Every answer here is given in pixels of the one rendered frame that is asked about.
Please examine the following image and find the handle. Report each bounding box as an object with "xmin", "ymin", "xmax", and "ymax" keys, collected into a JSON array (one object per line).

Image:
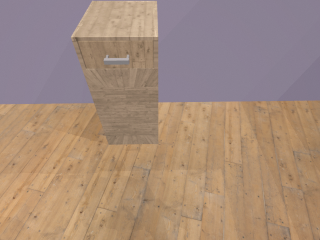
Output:
[{"xmin": 103, "ymin": 54, "xmax": 130, "ymax": 65}]

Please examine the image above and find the drawer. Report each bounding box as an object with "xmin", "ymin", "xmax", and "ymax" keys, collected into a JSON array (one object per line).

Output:
[{"xmin": 78, "ymin": 40, "xmax": 154, "ymax": 69}]

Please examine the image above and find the cabinet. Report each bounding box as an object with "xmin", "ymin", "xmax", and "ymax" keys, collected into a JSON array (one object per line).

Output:
[{"xmin": 71, "ymin": 1, "xmax": 159, "ymax": 145}]

